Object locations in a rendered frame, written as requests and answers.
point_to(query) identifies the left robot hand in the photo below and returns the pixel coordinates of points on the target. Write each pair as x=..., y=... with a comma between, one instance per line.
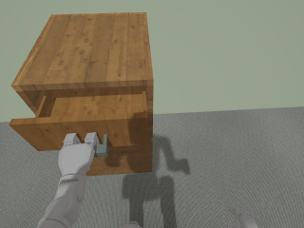
x=76, y=157

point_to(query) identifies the drawer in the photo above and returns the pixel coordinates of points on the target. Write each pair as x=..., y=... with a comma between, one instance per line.
x=118, y=111

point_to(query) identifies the right robot hand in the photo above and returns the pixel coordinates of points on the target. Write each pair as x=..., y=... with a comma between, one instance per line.
x=240, y=214

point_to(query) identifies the cabinet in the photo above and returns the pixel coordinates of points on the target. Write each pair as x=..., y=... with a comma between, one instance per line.
x=90, y=50

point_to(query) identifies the robot left shin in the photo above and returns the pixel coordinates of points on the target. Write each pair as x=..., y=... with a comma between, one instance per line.
x=134, y=222

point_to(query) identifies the handle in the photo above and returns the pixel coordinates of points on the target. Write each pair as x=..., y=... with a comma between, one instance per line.
x=101, y=150

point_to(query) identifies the left robot forearm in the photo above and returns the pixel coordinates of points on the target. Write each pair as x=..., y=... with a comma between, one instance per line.
x=63, y=212

